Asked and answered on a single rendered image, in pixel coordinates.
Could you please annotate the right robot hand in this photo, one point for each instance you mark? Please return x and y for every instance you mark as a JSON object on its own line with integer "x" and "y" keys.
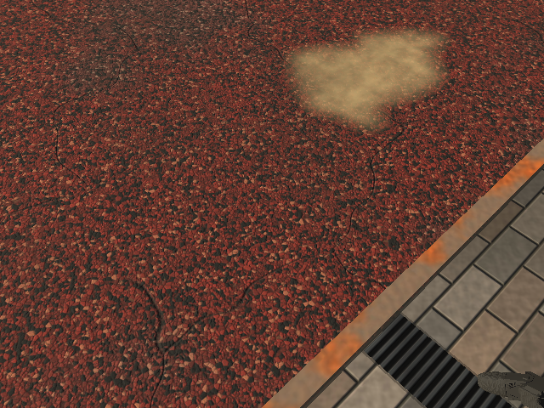
{"x": 527, "y": 388}

